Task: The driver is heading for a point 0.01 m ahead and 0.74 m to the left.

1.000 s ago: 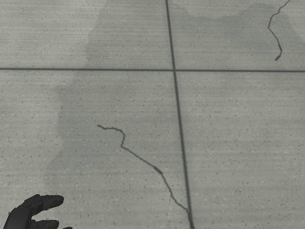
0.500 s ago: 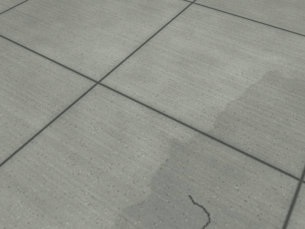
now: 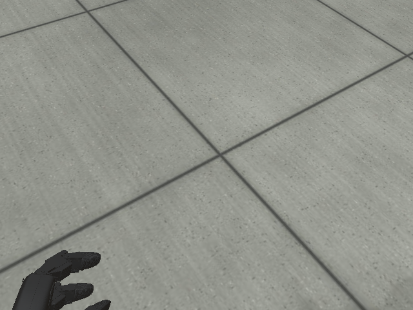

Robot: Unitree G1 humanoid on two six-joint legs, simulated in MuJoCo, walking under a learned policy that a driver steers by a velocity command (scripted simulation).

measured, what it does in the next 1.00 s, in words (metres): walks ahead, turning left: right foot, then left foot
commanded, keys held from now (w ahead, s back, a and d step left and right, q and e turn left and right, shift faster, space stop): w+q+shift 0.44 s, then w+shift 0.34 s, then shift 0.16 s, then q+shift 0.06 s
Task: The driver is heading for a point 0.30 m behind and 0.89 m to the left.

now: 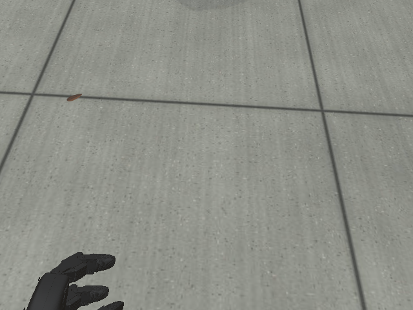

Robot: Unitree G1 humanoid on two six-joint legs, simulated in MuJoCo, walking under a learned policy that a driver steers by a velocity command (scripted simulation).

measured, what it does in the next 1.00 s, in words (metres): walks ahead, turning left: right foot, then left foot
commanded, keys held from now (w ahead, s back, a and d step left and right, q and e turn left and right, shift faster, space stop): q+shift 0.42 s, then w+q+shift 0.58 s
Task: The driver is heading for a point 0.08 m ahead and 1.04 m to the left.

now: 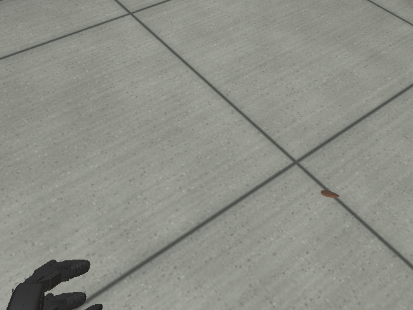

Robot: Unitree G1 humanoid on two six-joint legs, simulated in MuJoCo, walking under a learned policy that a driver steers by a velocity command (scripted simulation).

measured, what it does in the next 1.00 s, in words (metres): walks ahead, turning left: left foot, then right foot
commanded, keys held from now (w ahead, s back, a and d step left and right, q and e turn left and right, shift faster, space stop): w+q+shift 1.00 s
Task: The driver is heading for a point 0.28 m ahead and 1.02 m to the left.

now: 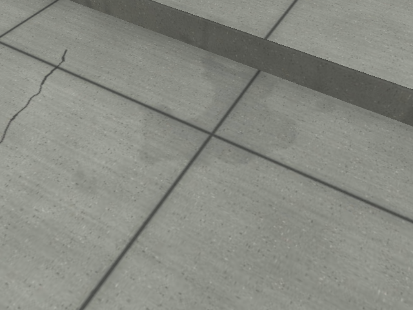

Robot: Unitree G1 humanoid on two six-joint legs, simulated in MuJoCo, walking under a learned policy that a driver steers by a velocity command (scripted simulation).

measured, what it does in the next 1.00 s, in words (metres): walks ahead, turning left: left foot, then right foot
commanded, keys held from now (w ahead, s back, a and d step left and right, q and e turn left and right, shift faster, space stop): w+q+shift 0.70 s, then q+shift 0.04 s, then shift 0.26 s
